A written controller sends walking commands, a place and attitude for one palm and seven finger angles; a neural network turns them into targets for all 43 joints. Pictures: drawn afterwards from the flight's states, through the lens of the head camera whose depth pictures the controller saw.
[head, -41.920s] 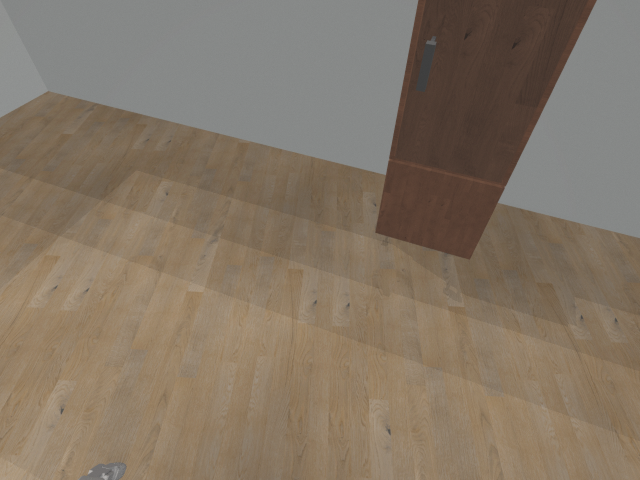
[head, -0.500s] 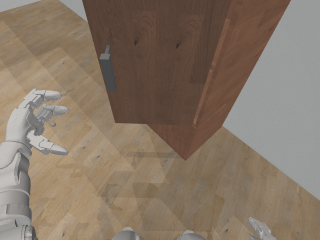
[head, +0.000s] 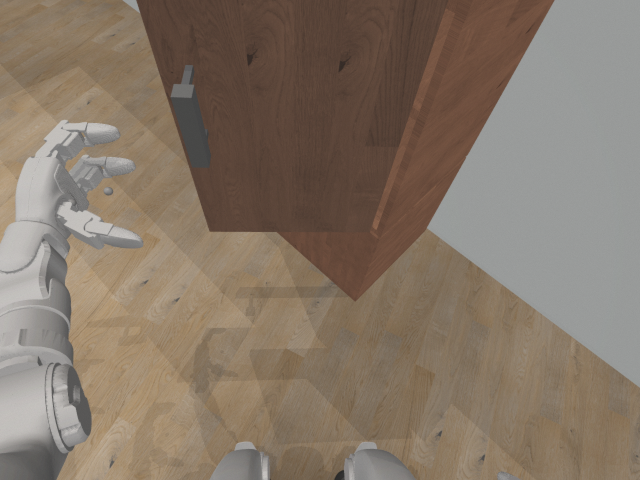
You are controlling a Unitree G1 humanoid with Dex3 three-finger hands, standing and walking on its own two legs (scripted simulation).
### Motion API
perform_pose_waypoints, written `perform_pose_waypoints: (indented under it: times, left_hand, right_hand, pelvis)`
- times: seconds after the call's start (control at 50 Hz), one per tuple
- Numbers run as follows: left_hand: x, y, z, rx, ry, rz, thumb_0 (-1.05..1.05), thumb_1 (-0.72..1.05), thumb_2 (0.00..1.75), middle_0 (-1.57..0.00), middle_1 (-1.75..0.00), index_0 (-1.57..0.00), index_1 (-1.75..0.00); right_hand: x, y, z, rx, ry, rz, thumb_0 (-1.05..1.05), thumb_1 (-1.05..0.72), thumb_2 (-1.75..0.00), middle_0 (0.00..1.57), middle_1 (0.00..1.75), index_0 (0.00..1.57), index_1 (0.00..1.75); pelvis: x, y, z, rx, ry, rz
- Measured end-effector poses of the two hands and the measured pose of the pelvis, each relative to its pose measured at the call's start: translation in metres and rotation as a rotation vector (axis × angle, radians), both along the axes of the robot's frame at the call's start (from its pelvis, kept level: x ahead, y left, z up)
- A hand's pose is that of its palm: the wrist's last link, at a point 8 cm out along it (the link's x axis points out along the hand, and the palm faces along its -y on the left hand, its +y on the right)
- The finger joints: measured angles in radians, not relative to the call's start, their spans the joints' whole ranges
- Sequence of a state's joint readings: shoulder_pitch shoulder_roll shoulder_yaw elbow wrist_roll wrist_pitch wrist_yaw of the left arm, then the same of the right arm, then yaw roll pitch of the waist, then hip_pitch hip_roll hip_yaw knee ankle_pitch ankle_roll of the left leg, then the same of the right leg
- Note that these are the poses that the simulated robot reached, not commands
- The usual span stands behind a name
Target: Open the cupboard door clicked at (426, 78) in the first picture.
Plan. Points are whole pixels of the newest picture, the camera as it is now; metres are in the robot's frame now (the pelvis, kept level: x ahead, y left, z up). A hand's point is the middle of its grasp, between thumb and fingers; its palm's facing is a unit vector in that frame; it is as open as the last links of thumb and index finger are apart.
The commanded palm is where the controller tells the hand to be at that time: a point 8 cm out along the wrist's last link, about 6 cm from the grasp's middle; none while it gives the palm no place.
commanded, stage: move the hooked fingers beside the handle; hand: left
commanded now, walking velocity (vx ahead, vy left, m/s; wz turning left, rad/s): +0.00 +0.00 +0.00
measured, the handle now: (195, 118) +0.59 +0.17 +0.06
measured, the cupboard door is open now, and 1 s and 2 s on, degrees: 46 46 46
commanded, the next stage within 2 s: slide the fingers in behind the handle in 1.52 s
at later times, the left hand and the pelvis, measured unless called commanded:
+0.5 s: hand (135, 141) +0.53 +0.24 +0.08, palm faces +0.01 -1.00 +0.00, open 14.0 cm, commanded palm +0.52 +0.28 +0.07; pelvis +0.00 +0.01 -0.01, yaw -1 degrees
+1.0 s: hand (138, 133) +0.55 +0.24 +0.07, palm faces +0.02 -1.00 +0.00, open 14.0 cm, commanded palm +0.53 +0.27 +0.07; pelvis +0.02 +0.01 -0.01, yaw -2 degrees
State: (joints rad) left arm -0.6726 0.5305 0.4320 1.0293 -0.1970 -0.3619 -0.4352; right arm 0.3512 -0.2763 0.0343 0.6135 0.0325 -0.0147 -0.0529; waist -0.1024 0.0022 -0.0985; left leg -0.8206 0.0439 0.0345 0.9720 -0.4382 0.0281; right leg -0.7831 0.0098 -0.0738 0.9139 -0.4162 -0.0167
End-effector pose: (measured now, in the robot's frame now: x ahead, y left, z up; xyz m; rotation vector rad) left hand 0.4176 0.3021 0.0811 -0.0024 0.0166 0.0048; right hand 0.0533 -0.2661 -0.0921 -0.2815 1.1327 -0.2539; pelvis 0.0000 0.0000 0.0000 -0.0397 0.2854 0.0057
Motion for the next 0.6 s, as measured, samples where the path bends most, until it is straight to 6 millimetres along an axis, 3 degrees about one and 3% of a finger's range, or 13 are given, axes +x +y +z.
perform_pose_waypoints:
  times: [0.6]
  left_hand:
    - [0.106,-0.01,-0.008,-0.004,0.039,0.001,-0.01,-0.5,0.3,-0.3,-1.2,-0.3,-1.2]
  right_hand:
    - [-0.087,0.011,-0.002,-0.034,0.305,-0.124,0.0,-0.9,-0.9,0.21,0.3,0.21,0.3]
  pelvis:
    - [0.002,0.009,-0.017,-0.032,0.132,-0.015]
